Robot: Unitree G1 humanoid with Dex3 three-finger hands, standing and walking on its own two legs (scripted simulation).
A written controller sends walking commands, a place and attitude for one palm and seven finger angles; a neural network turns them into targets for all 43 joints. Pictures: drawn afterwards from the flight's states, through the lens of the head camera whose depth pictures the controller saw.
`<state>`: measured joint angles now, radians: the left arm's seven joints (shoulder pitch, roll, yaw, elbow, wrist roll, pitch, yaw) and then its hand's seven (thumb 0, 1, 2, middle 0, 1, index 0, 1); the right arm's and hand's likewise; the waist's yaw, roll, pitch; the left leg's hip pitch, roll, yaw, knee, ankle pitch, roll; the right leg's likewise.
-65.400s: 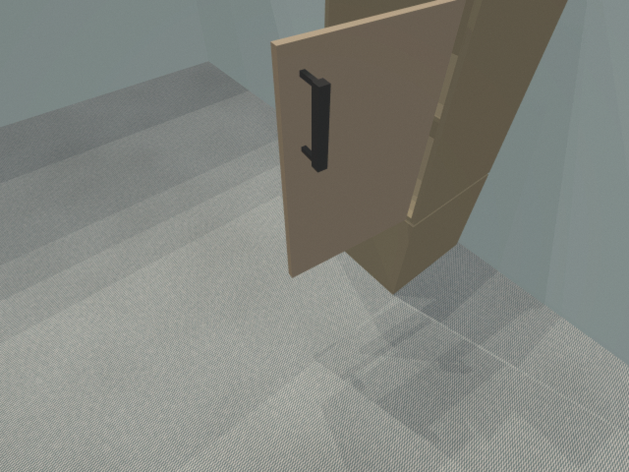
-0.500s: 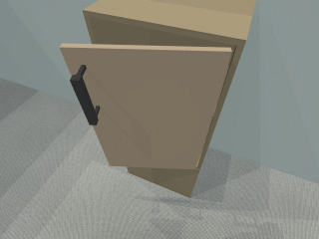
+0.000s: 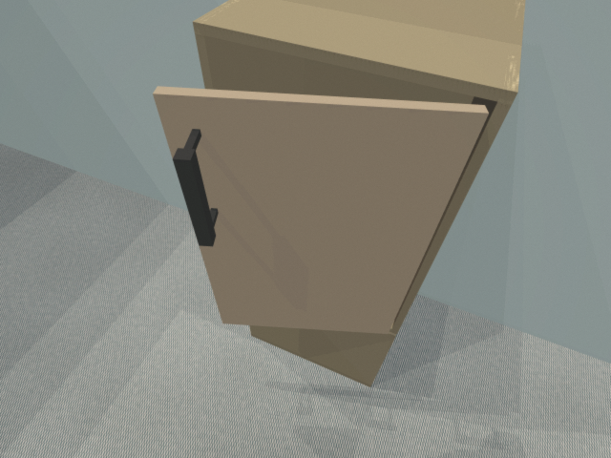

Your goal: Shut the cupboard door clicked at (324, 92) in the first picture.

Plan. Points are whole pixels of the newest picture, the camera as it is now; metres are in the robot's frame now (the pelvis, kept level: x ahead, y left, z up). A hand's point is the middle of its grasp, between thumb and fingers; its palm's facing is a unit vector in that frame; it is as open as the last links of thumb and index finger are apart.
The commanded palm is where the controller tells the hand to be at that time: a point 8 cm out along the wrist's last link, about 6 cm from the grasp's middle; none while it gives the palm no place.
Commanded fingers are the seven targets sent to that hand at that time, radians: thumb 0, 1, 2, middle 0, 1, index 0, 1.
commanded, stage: come to a stop and stand still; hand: left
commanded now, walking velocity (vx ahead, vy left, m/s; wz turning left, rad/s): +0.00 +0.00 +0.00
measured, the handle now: (201, 191) +0.42 +0.18 +0.12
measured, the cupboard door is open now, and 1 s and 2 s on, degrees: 20 20 20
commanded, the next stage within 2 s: look again from close up in 0.12 s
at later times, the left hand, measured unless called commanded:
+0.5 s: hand out of the picture -0.01 +0.18 -0.17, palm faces +0.03 -0.97 -0.25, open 7.4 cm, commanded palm none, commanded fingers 0.00 0.90 0.90 -0.20 -0.30 -0.20 -0.30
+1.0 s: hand out of the picture +0.07 +0.19 -0.06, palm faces +0.26 -0.95 -0.16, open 7.2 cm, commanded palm +0.03 +0.22 -0.05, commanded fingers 0.00 0.90 0.90 -0.35 -0.46 -0.35 -0.46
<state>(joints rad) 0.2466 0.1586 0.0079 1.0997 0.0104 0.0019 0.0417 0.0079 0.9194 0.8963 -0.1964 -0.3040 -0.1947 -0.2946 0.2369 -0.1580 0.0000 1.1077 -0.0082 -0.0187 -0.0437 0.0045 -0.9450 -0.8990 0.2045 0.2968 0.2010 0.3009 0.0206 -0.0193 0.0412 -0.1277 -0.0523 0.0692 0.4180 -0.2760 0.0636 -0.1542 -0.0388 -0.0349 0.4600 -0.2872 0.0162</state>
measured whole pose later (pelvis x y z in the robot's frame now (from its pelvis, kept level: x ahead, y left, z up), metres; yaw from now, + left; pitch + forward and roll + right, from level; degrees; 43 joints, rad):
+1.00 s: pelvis -0.09 +0.00 -0.01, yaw +2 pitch -3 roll -1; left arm 0.49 0.20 0.00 0.16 -0.15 -0.01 0.14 0.03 0.94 0.90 -0.22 -0.33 -0.22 -0.32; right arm 0.38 -0.21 0.03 0.87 0.06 -0.26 -0.07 0.01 -0.90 -0.90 0.21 0.30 0.20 0.30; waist -0.03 0.02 0.00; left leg -0.32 -0.04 0.04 0.61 -0.25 0.06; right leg -0.31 -0.03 -0.05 0.61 -0.27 -0.01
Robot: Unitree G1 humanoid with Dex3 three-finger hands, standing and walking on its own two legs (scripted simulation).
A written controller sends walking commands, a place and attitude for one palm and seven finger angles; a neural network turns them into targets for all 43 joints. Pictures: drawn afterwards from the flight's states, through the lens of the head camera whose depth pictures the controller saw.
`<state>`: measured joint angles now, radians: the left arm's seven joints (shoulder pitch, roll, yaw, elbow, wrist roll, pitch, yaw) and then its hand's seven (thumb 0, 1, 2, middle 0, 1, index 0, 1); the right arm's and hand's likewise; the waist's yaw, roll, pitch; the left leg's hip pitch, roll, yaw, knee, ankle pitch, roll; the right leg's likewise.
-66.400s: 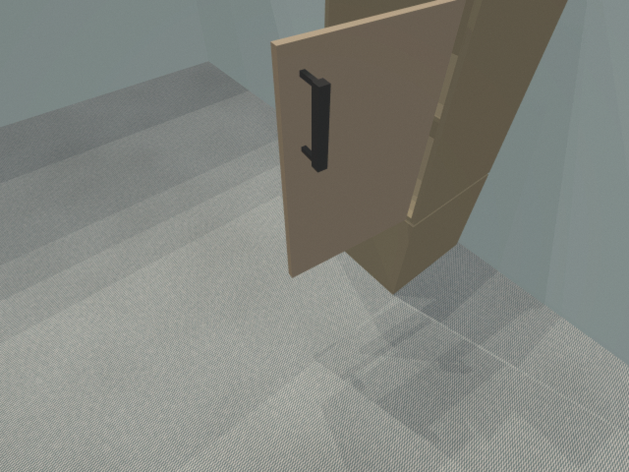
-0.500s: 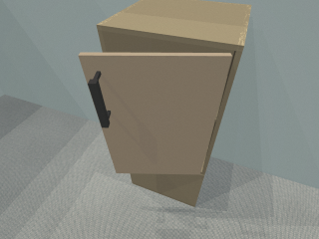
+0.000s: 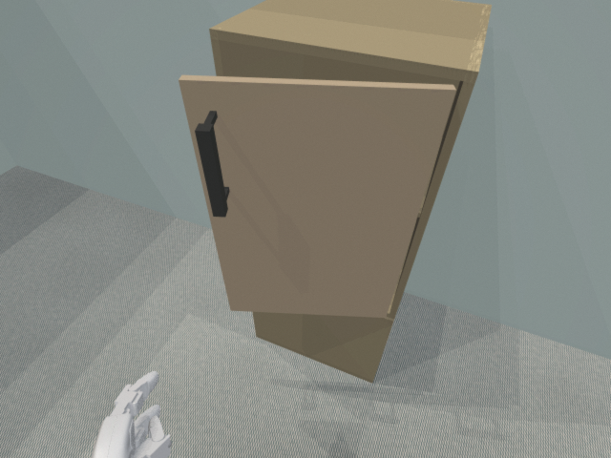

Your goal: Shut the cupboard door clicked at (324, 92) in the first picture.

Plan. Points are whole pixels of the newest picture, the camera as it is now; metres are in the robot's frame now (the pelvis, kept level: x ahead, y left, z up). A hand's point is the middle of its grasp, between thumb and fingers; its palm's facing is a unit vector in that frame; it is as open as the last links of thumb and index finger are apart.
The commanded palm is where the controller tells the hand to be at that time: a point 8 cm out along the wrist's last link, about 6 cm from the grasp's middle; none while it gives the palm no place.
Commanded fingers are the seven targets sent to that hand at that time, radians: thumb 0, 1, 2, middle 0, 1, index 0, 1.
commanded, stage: raise the hand and make a fist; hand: left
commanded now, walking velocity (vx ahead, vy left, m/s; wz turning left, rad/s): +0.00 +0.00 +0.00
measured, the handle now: (216, 166) +0.51 +0.17 +0.13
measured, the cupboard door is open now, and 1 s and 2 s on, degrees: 20 20 20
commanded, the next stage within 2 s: bring the fist close to the handle in 1.76 s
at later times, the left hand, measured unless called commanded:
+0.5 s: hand (165, 415) +0.16 +0.16 +0.06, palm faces +0.05 -1.00 -0.04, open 5.0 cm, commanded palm +0.14 +0.23 +0.03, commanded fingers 0.00 0.90 0.90 -0.81 -0.96 -0.81 -0.96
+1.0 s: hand (173, 333) +0.25 +0.18 +0.06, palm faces -0.03 -1.00 -0.07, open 3.2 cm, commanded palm +0.22 +0.24 +0.09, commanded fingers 0.00 0.90 0.90 -1.26 -1.46 -1.26 -1.46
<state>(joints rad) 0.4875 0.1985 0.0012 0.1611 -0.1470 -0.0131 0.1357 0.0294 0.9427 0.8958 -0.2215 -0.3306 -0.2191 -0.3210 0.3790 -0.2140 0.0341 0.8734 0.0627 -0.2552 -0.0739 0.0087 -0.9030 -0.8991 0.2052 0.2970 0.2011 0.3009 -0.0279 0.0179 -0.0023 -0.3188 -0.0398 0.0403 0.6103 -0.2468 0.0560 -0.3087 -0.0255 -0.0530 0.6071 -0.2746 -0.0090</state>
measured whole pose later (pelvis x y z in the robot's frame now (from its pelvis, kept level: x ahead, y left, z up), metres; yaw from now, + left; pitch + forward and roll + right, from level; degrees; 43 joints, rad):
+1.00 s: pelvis +0.07 +0.00 -0.03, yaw +3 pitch +6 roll -2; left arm 0.50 0.30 0.11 -0.32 -0.27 -0.09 -0.24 0.02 0.90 0.90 -1.08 -1.27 -1.08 -1.26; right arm 0.27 -0.26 0.01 0.51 0.06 -0.24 -0.07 0.01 -0.90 -0.90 0.20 0.30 0.20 0.30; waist 0.01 0.04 -0.10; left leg -0.53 -0.05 -0.02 0.87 -0.45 0.06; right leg -0.48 0.04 -0.02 0.82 -0.45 -0.01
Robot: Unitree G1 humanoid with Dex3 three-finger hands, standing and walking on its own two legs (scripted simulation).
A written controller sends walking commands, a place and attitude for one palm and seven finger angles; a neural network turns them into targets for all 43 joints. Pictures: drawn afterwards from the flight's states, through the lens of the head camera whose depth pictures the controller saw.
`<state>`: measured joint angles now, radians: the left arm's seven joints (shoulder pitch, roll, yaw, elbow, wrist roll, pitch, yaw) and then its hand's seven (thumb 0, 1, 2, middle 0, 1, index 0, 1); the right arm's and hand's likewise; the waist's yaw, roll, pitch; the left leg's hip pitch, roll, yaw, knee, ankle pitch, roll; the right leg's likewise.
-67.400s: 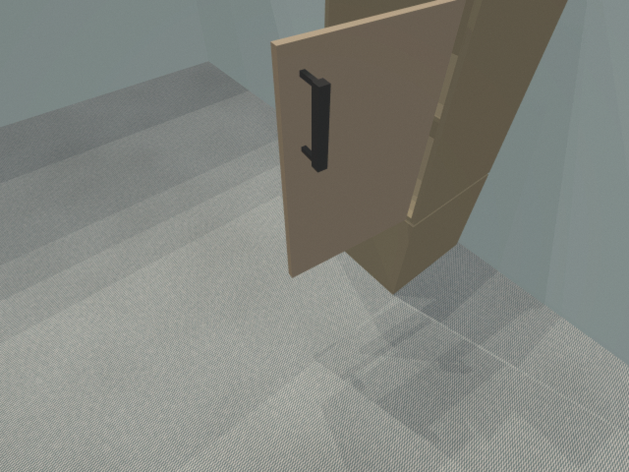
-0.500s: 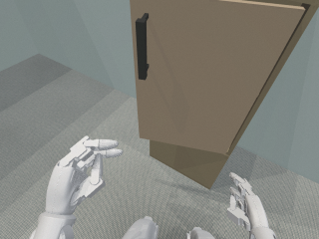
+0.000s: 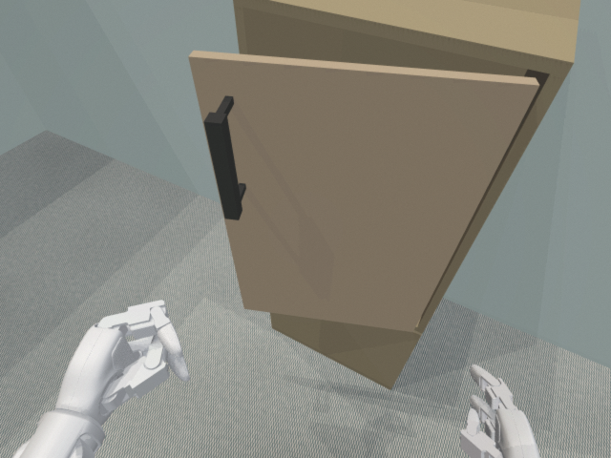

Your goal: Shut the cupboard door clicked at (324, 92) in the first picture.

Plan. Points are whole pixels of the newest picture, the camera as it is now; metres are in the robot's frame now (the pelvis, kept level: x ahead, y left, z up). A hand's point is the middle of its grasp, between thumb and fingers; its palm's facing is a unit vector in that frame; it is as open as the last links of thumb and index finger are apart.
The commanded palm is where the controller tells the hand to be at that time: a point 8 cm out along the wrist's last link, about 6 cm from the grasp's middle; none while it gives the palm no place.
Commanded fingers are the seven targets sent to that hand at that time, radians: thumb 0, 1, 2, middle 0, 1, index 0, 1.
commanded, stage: raise the hand and make a fist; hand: left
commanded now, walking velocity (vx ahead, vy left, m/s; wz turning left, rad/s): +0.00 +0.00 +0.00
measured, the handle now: (230, 161) +0.45 +0.14 +0.16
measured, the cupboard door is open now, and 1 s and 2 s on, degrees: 20 20 20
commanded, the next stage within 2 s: bring the fist close to the handle in 0.76 s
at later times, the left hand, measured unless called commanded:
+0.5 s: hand (130, 291) +0.23 +0.19 +0.18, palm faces -0.01 -1.00 -0.05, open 3.1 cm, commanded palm +0.20 +0.22 +0.16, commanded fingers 0.00 0.90 0.90 -1.30 -1.50 -1.30 -1.50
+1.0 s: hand (146, 333) +0.21 +0.17 +0.15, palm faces -0.06 -1.00 -0.05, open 3.1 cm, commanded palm +0.20 +0.22 +0.16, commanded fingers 0.00 0.90 0.90 -1.30 -1.50 -1.30 -1.50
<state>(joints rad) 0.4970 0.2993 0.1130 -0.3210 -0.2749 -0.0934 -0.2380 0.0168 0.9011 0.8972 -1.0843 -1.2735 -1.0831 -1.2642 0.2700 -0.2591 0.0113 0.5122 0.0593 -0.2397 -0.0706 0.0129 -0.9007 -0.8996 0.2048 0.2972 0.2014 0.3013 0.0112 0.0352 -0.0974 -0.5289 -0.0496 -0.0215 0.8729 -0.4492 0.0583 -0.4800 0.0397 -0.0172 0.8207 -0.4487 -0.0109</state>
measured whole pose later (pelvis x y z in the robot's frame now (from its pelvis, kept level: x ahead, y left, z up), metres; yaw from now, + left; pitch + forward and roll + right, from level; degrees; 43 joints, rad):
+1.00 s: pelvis -0.03 -0.01 +0.02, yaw +1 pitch -3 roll -1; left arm 0.19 0.30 0.15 -0.17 -0.30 0.08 -0.26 0.02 0.90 0.90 -1.30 -1.51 -1.30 -1.50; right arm 0.25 -0.25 0.08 0.59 0.07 -0.24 -0.09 0.01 -0.90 -0.90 0.21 0.30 0.20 0.30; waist 0.03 0.06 -0.02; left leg -0.30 -0.05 -0.04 0.65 -0.31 0.05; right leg -0.25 0.03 -0.03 0.61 -0.32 -0.02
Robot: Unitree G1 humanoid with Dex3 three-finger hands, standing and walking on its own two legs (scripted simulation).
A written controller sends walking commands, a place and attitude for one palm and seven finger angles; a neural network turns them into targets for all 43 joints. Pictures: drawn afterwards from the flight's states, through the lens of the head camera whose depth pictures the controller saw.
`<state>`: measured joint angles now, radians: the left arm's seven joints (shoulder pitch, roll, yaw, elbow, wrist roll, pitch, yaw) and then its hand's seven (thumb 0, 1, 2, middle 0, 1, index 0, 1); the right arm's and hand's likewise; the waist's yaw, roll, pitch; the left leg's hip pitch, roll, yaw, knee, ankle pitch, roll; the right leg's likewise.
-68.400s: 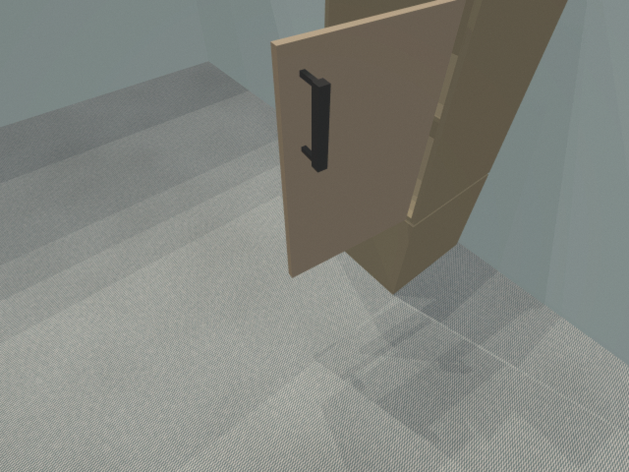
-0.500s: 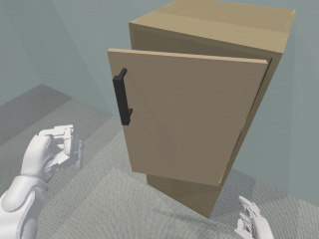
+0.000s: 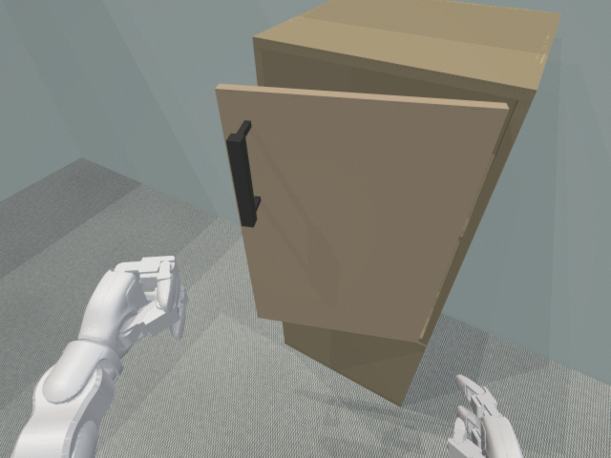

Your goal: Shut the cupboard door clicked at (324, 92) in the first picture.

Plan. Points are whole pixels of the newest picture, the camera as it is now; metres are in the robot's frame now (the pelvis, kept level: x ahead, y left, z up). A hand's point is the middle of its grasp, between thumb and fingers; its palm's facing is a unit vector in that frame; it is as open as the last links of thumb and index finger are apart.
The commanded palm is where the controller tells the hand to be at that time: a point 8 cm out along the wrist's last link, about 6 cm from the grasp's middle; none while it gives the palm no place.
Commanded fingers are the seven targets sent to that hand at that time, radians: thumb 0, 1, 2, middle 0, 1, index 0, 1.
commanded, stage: bring the fist close to the handle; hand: left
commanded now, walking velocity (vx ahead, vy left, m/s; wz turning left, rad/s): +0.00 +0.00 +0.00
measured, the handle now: (247, 176) +0.49 +0.14 +0.13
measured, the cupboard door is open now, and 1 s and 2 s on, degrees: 20 20 12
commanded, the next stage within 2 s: push the door shut along its arc in 1.26 s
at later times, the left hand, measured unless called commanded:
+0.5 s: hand (218, 239) +0.34 +0.15 +0.15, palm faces -0.08 -1.00 -0.04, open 3.1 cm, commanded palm +0.32 +0.19 +0.14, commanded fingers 0.00 0.90 0.90 -1.30 -1.50 -1.30 -1.50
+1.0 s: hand (257, 206) +0.41 +0.11 +0.14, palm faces -0.08 -1.00 -0.01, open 3.1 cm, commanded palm +0.38 +0.17 +0.14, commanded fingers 0.00 0.90 0.90 -1.30 -1.50 -1.30 -1.50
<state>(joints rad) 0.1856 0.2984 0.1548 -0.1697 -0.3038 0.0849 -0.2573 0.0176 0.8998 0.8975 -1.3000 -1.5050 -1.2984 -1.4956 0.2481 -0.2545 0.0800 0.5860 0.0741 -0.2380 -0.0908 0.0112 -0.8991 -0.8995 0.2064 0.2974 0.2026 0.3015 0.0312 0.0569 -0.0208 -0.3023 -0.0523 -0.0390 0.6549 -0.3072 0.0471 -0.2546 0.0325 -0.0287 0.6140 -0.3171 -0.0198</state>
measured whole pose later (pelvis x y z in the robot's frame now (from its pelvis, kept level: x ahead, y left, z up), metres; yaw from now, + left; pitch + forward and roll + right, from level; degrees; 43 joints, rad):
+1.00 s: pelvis +0.03 -0.02 +0.00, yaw -2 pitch +2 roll +0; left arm -0.37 0.24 0.13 0.35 -0.21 0.06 -0.11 0.02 0.90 0.90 -1.30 -1.50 -1.30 -1.50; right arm 0.25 -0.26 0.05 0.61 0.07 -0.06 -0.05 0.01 -0.90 -0.90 0.21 0.30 0.20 0.30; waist -0.02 0.04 -0.04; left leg -0.31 -0.03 -0.01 0.60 -0.32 0.03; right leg -0.29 0.05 0.01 0.60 -0.34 -0.04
